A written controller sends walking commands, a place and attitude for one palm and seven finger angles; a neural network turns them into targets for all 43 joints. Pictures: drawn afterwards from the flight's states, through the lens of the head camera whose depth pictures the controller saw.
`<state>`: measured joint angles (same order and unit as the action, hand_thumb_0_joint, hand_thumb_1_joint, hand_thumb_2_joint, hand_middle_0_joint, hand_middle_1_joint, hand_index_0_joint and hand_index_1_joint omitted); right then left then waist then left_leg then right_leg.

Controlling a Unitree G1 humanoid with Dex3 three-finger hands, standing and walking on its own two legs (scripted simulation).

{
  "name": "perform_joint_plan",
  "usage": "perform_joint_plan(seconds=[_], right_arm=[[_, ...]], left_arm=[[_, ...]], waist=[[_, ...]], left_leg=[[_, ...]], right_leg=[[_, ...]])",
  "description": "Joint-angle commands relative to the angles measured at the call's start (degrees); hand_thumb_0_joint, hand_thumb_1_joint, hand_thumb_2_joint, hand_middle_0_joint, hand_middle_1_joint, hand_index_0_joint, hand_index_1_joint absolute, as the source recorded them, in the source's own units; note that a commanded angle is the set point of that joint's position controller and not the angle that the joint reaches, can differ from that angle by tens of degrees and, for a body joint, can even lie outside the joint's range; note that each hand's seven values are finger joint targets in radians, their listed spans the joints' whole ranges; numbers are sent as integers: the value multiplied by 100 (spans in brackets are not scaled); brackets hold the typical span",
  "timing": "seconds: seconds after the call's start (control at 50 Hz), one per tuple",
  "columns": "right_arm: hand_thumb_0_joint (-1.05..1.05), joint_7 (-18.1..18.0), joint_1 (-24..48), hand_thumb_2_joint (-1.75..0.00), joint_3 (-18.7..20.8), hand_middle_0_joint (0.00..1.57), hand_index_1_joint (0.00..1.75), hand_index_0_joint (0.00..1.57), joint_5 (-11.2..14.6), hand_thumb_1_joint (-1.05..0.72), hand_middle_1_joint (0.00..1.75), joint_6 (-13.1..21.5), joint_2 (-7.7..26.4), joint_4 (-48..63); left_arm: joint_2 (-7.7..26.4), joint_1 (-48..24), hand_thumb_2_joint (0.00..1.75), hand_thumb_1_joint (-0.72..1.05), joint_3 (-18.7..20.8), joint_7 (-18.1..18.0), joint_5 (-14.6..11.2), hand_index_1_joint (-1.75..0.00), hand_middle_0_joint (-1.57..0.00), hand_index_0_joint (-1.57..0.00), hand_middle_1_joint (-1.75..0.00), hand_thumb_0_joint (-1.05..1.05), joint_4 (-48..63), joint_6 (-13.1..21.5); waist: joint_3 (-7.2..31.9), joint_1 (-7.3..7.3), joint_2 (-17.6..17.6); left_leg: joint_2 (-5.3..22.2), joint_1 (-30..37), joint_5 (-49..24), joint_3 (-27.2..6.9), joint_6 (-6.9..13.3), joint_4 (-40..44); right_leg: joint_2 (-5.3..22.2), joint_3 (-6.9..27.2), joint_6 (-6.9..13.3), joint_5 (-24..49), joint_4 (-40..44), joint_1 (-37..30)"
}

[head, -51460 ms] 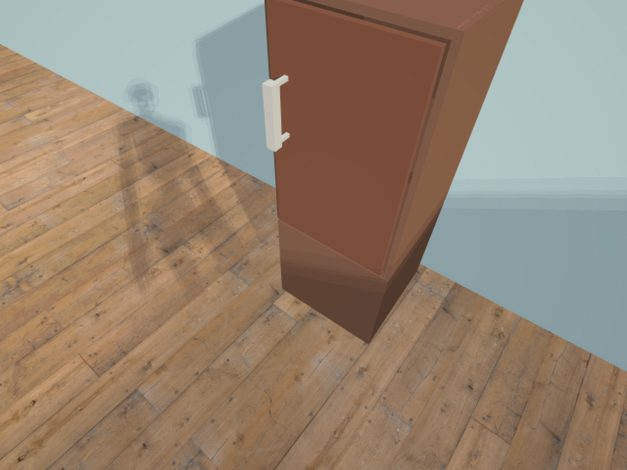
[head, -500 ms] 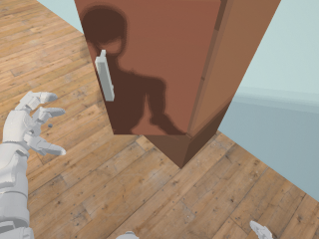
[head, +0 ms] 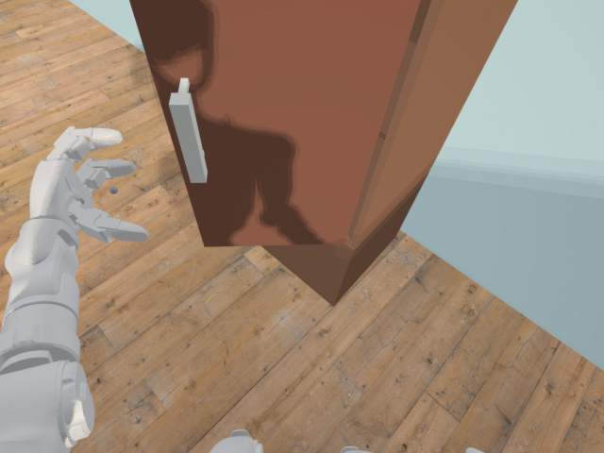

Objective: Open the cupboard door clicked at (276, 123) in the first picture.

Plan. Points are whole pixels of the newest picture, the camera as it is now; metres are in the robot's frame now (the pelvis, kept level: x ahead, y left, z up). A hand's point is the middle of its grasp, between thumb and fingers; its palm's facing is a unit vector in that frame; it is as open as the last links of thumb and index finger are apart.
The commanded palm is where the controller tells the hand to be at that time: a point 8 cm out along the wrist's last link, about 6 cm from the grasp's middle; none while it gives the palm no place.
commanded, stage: move the hooked fingers beside the handle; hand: left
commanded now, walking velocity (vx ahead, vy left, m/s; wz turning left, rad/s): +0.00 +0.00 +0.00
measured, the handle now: (192, 133) +0.55 +0.17 +0.07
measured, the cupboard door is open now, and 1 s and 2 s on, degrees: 45 45 45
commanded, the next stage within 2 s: slide the fingers in behind the handle in 1.38 s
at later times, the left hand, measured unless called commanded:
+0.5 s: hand (137, 153) +0.49 +0.23 +0.09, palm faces +0.07 -1.00 +0.00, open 14.0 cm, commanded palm +0.48 +0.28 +0.08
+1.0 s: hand (142, 147) +0.51 +0.23 +0.08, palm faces +0.09 -1.00 -0.02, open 14.0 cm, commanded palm +0.48 +0.27 +0.08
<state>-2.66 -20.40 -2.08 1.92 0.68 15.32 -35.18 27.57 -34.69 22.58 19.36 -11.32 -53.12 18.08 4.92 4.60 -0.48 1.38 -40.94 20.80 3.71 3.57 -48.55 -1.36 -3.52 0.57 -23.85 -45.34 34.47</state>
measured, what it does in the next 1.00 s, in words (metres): stands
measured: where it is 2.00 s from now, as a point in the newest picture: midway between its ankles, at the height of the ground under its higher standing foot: outside the picture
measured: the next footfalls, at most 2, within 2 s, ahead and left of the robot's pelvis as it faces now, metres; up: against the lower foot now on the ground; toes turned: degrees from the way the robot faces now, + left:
none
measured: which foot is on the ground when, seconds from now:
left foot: down 0.00-1.00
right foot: down 0.00-1.00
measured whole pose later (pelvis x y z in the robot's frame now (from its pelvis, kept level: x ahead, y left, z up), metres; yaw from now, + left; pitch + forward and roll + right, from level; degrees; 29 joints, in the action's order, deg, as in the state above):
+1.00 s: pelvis +0.01 -0.02 -0.01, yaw -1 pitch +19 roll -3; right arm -1.3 -24.7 -2.2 0.7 -6.1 15.5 -35.1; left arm 36.0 -49.1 27.6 17.5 -6.0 -67.4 20.2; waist 5.5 9.3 -0.9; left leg 3.7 -49.1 23.3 2.9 2.3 -53.2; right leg -3.6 -3.9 1.9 -25.5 -48.7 42.3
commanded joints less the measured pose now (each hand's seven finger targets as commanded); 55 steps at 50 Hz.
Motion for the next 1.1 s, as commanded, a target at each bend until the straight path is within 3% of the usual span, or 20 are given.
perform_joint_plan(seconds=[0.0,0.02,0.06,0.12,0.2,0.24,0.3,0.34,0.4,0.44,0.54,0.56,0.6,0.66,0.72,0.82,0.86,0.96,1.0,1.08], right_arm=[[0,-97,-502,-90,434,20,30,20,5,-90,30,35,1093,402],[0,-99,-528,-90,422,20,30,20,0,-90,30,17,1077,382],[0,-80,-580,-90,439,20,30,20,-26,-90,30,-18,1079,376],[0,-72,-670,-90,440,20,30,20,-47,-90,30,-74,1087,285],[0,-80,-749,-90,419,20,30,20,-53,-90,30,-162,1147,202],[0,-80,-811,-90,411,20,30,20,-68,-90,30,-191,1146,205],[0,-75,-887,-90,400,20,30,20,-88,-90,30,-222,1165,150],[0,-84,-972,-90,400,20,30,20,-97,-90,30,-250,1210,149],[0,-60,-1050,-90,375,20,30,20,-116,-90,30,-280,1180,136],[0,-62,-1161,-90,376,20,30,20,-129,-90,30,-317,1235,151],[0,-47,-1324,-90,362,20,30,20,-151,-90,30,-414,1247,145],[0,-35,-1333,-90,352,20,30,20,-161,-90,30,-421,1223,140],[0,-9,-1407,-90,386,20,30,20,-194,-90,30,-446,1223,174],[0,47,-1447,-90,415,20,30,20,-190,-90,30,-517,1184,228],[0,48,-1455,-90,407,20,30,20,-166,-90,30,-577,1192,258],[0,30,-1431,-90,439,20,30,20,-167,-90,30,-584,1186,314],[0,46,-1377,-90,433,20,30,20,-146,-90,30,-574,1137,290],[0,22,-1313,-90,428,20,30,20,-102,-90,30,-605,1144,256],[0,32,-1270,-90,425,20,30,20,-88,-90,30,-613,1109,251],[0,12,-1218,-90,417,20,30,20,-98,-90,30,-613,1124,249]], left_arm=[[1712,-2396,30,-50,360,-47,-58,-120,-30,-30,-120,0,737,366],[1586,-2693,30,-50,201,-43,-40,-120,-30,-30,-120,0,773,408],[1625,-2757,30,-50,223,-74,29,-120,-30,-30,-120,0,788,496],[1586,-3113,30,-50,163,-98,18,-120,-30,-30,-120,0,685,604],[1859,-3406,30,-50,261,-112,135,-120,-30,-30,-120,0,76,541],[1904,-3647,30,-50,234,-136,216,-120,-30,-30,-120,0,58,575],[1972,-3953,30,-50,195,-172,254,-120,-30,-30,-120,0,-156,584],[2347,-4029,30,-50,469,-179,280,-120,-30,-30,-120,0,-240,617],[2218,-4294,30,-50,260,-171,371,-120,-30,-30,-120,0,-432,575],[2551,-4262,30,-50,520,-187,398,-120,-30,-30,-120,0,-540,571],[2705,-4603,30,-50,513,-196,497,-120,-30,-30,-120,0,-677,472],[2530,-4670,30,-50,337,-194,513,-120,-30,-30,-120,0,-718,446],[2668,-4412,30,-50,531,-217,523,-120,-30,-30,-120,0,-561,486],[2441,-3938,30,-50,520,-189,449,-120,-30,-30,-120,0,-438,476],[2502,-3866,30,-50,591,-210,421,-120,-30,-30,-120,0,-529,371],[2894,-3986,30,-50,874,-332,468,-120,-30,-30,-120,0,-33,562],[2737,-3979,30,-50,752,-300,476,-120,-30,-30,-120,0,37,651],[2518,-3689,30,-50,585,-108,380,-120,-30,-30,-120,0,-269,537],[2063,-3750,30,-50,232,-46,328,-120,-30,-30,-120,0,-283,464],[2049,-3958,30,-50,228,-100,282,-120,-30,-30,-120,0,-280,458]], waist=[[1902,50,-546],[1889,143,-569],[2157,88,-835],[2223,201,-688],[2000,280,-595],[2179,307,-818],[2131,441,-703],[2359,402,-727],[2298,502,-860],[2502,474,-768],[2514,583,-905],[2499,645,-968],[2778,491,-1132],[2939,383,-996],[2575,419,-747],[2762,386,-790],[2855,381,-1080],[2606,400,-967],[2432,476,-931],[2371,512,-861]], left_leg=[[95,2228,-1816,-806,-219,528],[89,2275,-1870,-812,-197,494],[110,2505,-1982,-869,-242,464],[126,2523,-2114,-904,-225,376],[110,2108,-1610,-873,-192,354],[105,2204,-1708,-878,-197,307],[113,2055,-1584,-880,-170,222],[108,2006,-1697,-834,-157,135],[103,1878,-1612,-833,-150,71],[110,1844,-1807,-828,-136,1],[133,1742,-1862,-806,-126,-108],[126,1739,-1817,-801,-121,-123],[134,1933,-2160,-803,-150,-145],[150,2089,-2593,-775,-166,-157],[98,1654,-2306,-673,-93,-132],[85,1670,-2341,-625,-75,-143],[86,1897,-2437,-633,-107,-150],[93,1918,-2464,-644,-107,-123],[92,1961,-2371,-660,-108,-101],[85,1910,-2300,-685,-101,-115]], right_leg=[[-174,73,85,1360,423,427],[-176,75,89,1386,416,480],[-185,66,102,1321,365,607],[-208,61,98,1406,328,662],[-193,90,76,1168,331,779],[-194,106,80,1199,282,849],[-203,130,60,1131,286,935],[-209,177,54,1277,241,842],[-217,171,45,1205,201,956],[-234,192,43,1383,152,865],[-257,203,18,1446,116,1000],[-258,205,15,1394,138,1057],[-269,187,43,1613,77,932],[-312,138,36,1939,44,785],[-313,186,20,2004,106,599],[-316,258,11,2195,97,335],[-324,250,16,2203,93,446],[-318,225,22,2217,147,509],[-315,183,17,2098,189,676],[-293,191,12,2028,158,759]])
